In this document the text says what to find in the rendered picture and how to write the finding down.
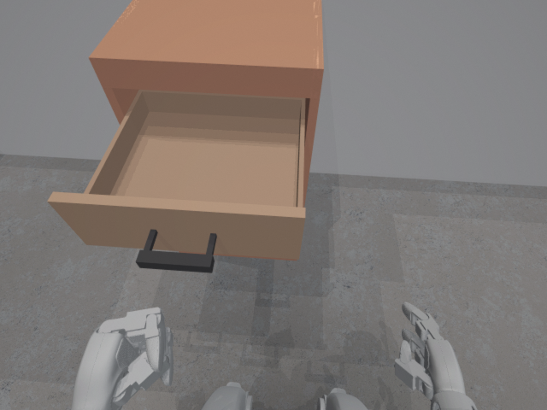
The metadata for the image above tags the robot thigh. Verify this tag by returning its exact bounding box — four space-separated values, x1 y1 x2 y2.
317 393 368 410
200 386 252 410

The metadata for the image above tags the robot left thigh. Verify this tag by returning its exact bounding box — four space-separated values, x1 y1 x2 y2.
200 386 252 410

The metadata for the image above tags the right robot forearm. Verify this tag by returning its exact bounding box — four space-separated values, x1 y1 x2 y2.
431 391 477 410

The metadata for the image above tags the right robot hand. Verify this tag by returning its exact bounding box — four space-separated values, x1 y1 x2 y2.
395 302 466 402

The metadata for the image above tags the robot right thigh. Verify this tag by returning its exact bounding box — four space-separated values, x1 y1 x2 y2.
317 393 368 410

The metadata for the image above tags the drawer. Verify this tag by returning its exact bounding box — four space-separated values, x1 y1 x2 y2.
47 90 306 260

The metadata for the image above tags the left robot hand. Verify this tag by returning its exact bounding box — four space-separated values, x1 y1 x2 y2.
71 307 174 410

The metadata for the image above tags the cabinet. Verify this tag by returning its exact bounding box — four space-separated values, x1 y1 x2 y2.
89 0 324 261

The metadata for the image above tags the handle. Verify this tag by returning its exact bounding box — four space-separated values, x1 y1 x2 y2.
136 229 217 273

